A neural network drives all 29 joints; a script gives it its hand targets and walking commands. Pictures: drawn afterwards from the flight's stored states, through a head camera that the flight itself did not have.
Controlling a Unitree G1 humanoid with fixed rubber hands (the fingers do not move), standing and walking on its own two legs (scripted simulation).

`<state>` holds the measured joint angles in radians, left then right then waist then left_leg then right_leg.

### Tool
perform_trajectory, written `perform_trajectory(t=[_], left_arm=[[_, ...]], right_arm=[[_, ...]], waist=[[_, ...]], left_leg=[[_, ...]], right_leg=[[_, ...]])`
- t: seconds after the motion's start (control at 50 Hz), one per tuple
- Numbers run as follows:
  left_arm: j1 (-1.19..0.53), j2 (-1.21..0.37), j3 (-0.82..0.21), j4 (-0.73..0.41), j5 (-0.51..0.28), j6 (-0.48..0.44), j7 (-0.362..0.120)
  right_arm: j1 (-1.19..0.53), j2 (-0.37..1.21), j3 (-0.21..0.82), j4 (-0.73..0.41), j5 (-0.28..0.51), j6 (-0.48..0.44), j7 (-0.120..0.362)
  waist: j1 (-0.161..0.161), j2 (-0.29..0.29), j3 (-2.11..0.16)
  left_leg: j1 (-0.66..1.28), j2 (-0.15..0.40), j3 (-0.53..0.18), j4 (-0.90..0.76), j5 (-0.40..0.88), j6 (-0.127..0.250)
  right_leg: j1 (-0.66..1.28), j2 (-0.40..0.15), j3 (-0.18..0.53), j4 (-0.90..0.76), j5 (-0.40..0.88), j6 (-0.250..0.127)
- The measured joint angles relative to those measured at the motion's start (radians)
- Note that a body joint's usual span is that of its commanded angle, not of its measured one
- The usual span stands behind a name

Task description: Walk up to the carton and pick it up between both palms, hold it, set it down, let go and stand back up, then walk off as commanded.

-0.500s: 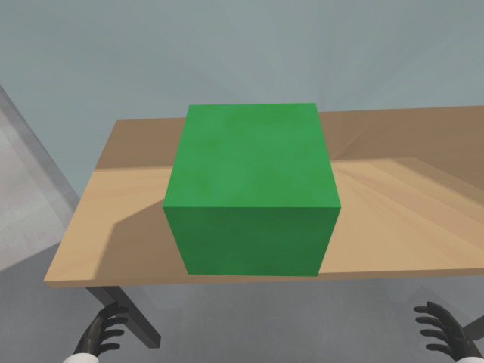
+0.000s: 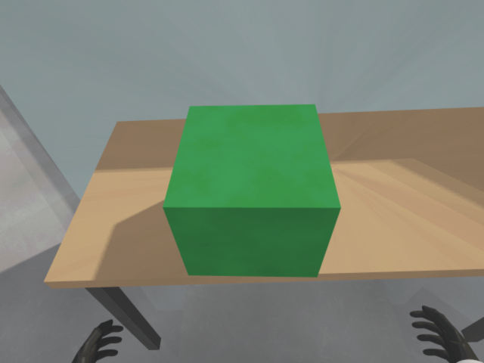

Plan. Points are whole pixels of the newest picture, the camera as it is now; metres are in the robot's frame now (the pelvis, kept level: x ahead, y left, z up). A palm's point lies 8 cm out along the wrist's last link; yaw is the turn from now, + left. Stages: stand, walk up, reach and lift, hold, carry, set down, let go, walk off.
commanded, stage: stand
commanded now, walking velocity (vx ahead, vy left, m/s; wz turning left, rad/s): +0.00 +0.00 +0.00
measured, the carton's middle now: (251, 189) +0.43 +0.01 +0.02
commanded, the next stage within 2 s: walk off in 0.68 s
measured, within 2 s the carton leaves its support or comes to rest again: neither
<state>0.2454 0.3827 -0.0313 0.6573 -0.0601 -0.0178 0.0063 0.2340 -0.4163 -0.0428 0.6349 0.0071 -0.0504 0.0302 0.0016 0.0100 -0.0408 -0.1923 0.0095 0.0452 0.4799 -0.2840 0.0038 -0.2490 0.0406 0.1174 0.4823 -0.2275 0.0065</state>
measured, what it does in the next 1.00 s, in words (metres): stands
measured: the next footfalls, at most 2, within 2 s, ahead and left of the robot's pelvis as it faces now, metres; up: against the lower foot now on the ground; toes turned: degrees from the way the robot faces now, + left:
left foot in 1.54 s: -0.13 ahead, +0.08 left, +0.00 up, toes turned -2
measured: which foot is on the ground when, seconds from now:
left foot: down 0.00-1.00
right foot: down 0.00-1.00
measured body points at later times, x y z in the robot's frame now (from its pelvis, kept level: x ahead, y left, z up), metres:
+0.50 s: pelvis +0.00 +0.00 +0.00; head -0.01 +0.00 +0.45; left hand +0.14 +0.29 -0.08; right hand +0.15 -0.31 -0.07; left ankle -0.02 +0.11 -0.74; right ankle +0.02 -0.13 -0.74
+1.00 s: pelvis -0.03 -0.01 -0.01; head -0.01 -0.01 +0.44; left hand +0.10 +0.30 -0.09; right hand +0.10 -0.33 -0.09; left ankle -0.02 +0.11 -0.74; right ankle +0.00 -0.13 -0.72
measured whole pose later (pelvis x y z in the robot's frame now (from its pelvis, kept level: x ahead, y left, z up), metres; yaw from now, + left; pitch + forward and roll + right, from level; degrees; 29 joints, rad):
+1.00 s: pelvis -0.03 -0.01 -0.01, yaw +0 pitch -4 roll +1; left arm 0.20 0.43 -0.02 0.71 -0.06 0.01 0.01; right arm 0.23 -0.43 -0.06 0.69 0.01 0.00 0.02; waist 0.00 0.00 0.13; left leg -0.19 0.01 0.04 0.55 -0.28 0.01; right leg -0.29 0.06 0.11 0.71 -0.30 -0.02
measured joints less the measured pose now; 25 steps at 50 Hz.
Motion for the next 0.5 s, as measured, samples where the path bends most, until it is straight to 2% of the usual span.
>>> perform_trajectory(t=[0.5], left_arm=[[-0.001,0.002,0.000,0.022,0.000,-0.001,0.000]], right_arm=[[0.000,0.000,0.009,0.028,0.000,0.001,-0.001]], waist=[[0.000,0.000,0.004]], left_leg=[[0.000,0.000,0.000,0.000,0.001,0.000]], right_leg=[[0.000,0.000,0.000,0.000,0.001,0.000]])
